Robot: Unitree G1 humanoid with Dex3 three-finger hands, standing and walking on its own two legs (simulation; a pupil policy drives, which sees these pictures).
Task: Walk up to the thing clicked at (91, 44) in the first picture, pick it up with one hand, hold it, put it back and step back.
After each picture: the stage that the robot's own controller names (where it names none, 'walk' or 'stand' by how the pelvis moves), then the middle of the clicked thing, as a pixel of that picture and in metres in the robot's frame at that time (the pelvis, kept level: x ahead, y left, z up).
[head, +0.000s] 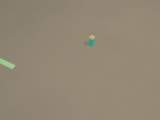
stand; (91, 40) +1.37 -0.13 -0.72
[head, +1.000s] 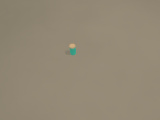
walk; (72, 49) +1.24 +0.17 -0.70
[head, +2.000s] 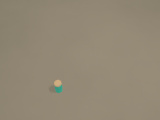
walk; (58, 86) +0.76 +0.23 -0.71
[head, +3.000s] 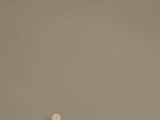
walk; out of the picture +0.45 +0.16 -0.70
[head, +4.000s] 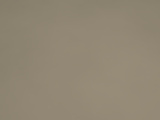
stand; out of the picture +0.37 +0.14 -0.72
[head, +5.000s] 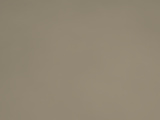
stand; out of the picture +0.37 +0.14 -0.72
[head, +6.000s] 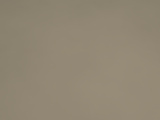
stand; out of the picture +0.37 +0.17 -0.73
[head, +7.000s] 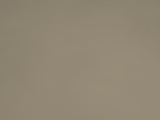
stand; out of the picture +0.36 +0.17 -0.73
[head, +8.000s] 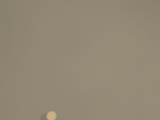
go down; (52, 117) +0.38 +0.18 -0.69
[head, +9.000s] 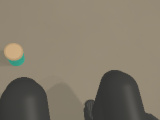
go down; (15, 55) +0.44 +0.21 -0.28
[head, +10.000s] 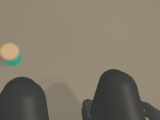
close in; (11, 55) +0.44 +0.22 -0.28
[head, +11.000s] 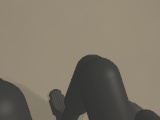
close in; out of the picture +0.43 +0.25 -0.22
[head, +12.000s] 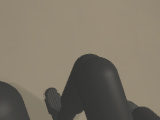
close; out of the picture +0.43 +0.26 -0.22
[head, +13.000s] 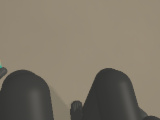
lift; out of the picture +0.35 +0.26 -0.15
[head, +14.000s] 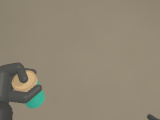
lift; (29, 90) +0.31 +0.17 +0.01
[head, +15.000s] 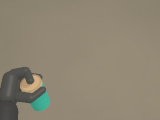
hold; (36, 93) +0.32 +0.16 -0.01
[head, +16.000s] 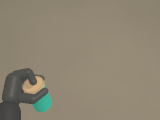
hold; (38, 94) +0.32 +0.16 -0.01
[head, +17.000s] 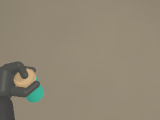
crouch; (30, 86) +0.35 +0.17 -0.06
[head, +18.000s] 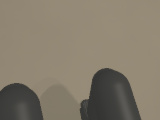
lower; out of the picture +0.47 +0.26 -0.11
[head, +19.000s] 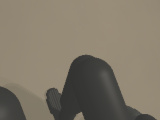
lower; out of the picture +0.42 +0.27 -0.23
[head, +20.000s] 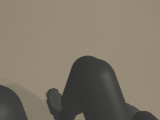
lower; out of the picture +0.42 +0.27 -0.23
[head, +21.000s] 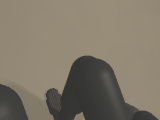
lower; out of the picture +0.42 +0.27 -0.23
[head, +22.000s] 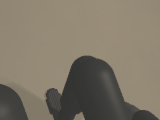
lower; out of the picture +0.42 +0.27 -0.23
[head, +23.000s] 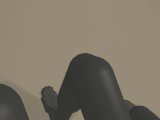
open; out of the picture +0.42 +0.25 -0.23
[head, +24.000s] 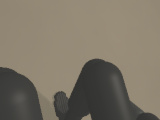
stand; out of the picture +0.40 +0.25 -0.23
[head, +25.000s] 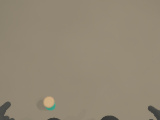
stand; (49, 103) +0.38 +0.18 -0.56
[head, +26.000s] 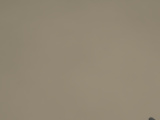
stand; out of the picture +0.36 +0.17 -0.67
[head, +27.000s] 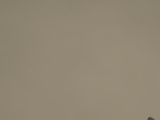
stand; out of the picture +0.36 +0.17 -0.67
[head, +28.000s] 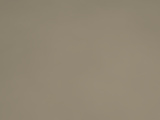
stand; out of the picture +0.37 +0.16 -0.72
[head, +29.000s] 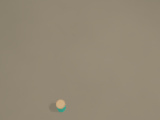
walk; (61, 106) +0.43 +0.12 -0.70
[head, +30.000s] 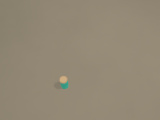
walk; (64, 82) +0.70 +0.19 -0.70
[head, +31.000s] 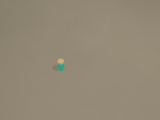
stand; (61, 64) +1.01 +0.20 -0.70
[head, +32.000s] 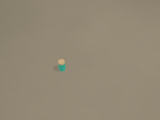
stand; (61, 65) +0.99 +0.18 -0.72
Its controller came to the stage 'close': yes
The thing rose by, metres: 0.70
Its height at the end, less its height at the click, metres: +0.00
